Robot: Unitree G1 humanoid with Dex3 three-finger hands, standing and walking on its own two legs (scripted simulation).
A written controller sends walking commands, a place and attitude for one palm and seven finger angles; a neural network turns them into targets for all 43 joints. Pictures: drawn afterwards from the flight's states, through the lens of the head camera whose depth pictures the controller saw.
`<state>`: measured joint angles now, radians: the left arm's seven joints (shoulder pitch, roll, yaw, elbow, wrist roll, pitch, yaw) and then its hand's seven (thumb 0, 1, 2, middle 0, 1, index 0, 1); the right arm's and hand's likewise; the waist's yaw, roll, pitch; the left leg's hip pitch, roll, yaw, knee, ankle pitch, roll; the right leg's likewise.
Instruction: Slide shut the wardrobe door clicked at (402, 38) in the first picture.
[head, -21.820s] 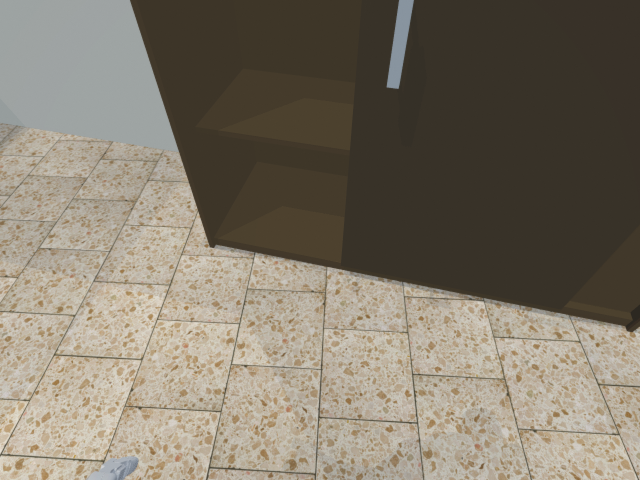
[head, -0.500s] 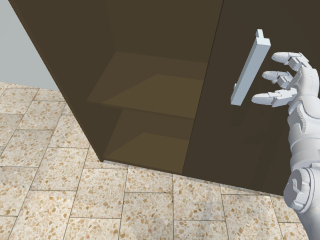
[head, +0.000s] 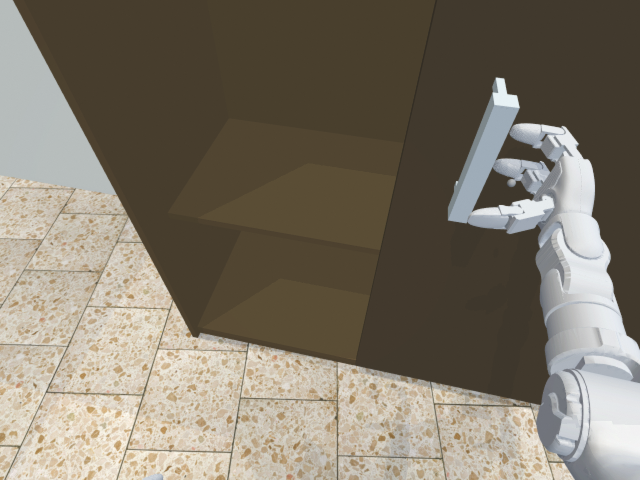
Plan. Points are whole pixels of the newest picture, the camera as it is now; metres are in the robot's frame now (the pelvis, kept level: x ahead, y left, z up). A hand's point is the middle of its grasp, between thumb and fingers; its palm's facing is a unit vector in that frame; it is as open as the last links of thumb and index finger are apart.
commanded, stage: slide the fingers in behind the handle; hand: right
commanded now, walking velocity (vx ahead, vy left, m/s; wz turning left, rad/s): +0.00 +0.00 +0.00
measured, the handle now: (477, 154) +0.51 -0.14 +0.15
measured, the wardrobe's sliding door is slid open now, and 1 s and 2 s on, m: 0.53 0.53 0.53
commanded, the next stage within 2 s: grip the handle and tug to test in 1.32 s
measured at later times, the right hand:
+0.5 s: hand (491, 178) +0.47 -0.15 +0.15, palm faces +0.11 +0.99 +0.01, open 13.9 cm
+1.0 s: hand (479, 180) +0.47 -0.13 +0.15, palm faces +0.12 +0.99 +0.02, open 13.9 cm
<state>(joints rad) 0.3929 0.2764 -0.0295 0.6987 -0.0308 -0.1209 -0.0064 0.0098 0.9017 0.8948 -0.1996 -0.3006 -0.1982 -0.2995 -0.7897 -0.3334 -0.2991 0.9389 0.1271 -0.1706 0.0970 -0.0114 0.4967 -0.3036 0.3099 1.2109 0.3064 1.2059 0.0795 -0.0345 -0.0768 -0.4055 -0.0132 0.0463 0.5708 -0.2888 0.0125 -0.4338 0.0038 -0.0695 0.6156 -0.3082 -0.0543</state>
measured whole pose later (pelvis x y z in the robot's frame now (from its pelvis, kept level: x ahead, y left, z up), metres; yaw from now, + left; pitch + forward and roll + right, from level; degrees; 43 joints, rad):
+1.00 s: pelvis +0.00 +0.02 +0.00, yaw +0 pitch +7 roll +1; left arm 0.34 0.27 -0.02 0.69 -0.03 -0.10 0.00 0.01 0.90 0.89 -0.20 -0.30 -0.20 -0.30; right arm -0.78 -0.28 -0.29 0.90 0.11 -0.13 0.02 -0.01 0.50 -0.30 0.30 1.20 0.30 1.20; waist 0.08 -0.04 -0.06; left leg -0.38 -0.03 0.05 0.55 -0.29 0.04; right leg -0.40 -0.01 -0.06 0.58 -0.30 -0.03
